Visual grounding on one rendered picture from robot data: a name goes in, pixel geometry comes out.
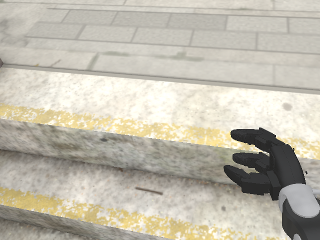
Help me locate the stairs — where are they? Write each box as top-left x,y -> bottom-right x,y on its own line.
0,118 -> 320,240

